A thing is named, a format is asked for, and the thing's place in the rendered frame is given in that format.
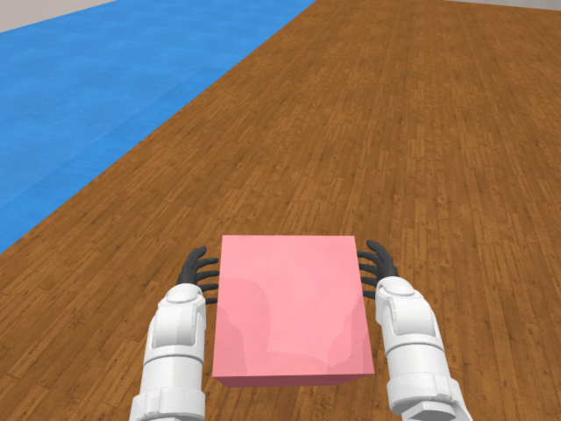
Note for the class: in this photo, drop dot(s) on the robot left forearm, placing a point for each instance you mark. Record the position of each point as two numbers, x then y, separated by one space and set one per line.
171 385

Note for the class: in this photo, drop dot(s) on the right robot hand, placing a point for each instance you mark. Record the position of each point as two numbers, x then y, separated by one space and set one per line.
384 262

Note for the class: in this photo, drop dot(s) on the robot right forearm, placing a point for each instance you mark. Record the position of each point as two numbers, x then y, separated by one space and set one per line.
420 385

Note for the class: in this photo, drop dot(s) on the carton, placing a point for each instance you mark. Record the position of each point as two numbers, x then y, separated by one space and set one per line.
290 312

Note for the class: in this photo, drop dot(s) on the left robot hand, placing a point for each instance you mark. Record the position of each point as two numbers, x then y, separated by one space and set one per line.
190 267

